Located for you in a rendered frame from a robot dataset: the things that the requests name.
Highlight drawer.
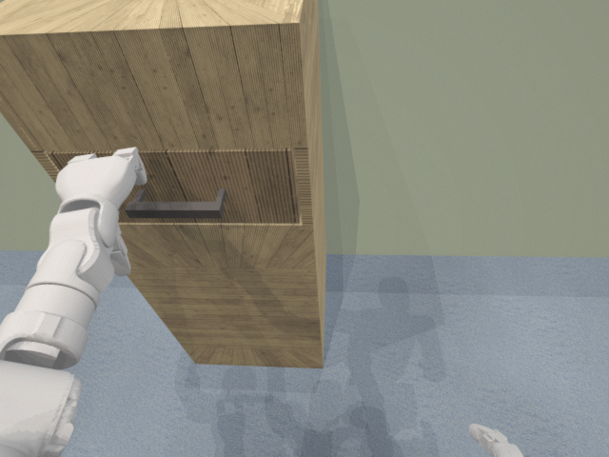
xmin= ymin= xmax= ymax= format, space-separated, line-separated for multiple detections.
xmin=48 ymin=148 xmax=301 ymax=224

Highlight robot left upper arm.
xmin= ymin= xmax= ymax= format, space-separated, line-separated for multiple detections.
xmin=0 ymin=360 xmax=82 ymax=457

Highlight robot left hand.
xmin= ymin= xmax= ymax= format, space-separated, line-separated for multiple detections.
xmin=55 ymin=147 xmax=147 ymax=276

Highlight cabinet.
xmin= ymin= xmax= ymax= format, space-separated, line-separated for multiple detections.
xmin=0 ymin=0 xmax=326 ymax=368

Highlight robot right hand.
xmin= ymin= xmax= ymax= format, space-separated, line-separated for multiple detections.
xmin=469 ymin=424 xmax=523 ymax=457

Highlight handle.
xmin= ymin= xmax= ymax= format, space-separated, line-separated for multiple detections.
xmin=125 ymin=189 xmax=226 ymax=219

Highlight robot left forearm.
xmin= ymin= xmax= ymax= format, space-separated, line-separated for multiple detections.
xmin=0 ymin=194 xmax=119 ymax=370

